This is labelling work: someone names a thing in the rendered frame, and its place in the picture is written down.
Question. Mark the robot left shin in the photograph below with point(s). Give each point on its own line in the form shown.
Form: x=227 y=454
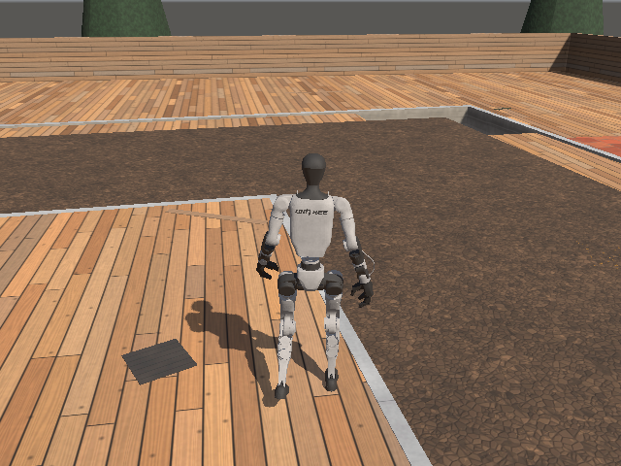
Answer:
x=284 y=354

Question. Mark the robot left upper arm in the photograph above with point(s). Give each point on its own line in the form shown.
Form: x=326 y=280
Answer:
x=281 y=204

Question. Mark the robot shin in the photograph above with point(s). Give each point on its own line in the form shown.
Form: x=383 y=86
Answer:
x=332 y=348
x=284 y=354

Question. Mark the robot left hand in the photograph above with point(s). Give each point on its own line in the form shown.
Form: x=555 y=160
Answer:
x=270 y=265

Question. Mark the robot right hand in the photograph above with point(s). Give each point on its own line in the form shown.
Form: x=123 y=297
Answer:
x=367 y=294

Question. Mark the right robot forearm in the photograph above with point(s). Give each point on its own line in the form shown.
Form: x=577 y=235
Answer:
x=359 y=264

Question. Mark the robot right shin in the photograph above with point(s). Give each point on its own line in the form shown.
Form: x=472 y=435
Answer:
x=332 y=348

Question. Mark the robot right upper arm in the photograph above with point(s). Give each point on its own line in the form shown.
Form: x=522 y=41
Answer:
x=342 y=206

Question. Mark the left robot forearm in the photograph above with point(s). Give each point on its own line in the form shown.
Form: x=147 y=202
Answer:
x=265 y=252

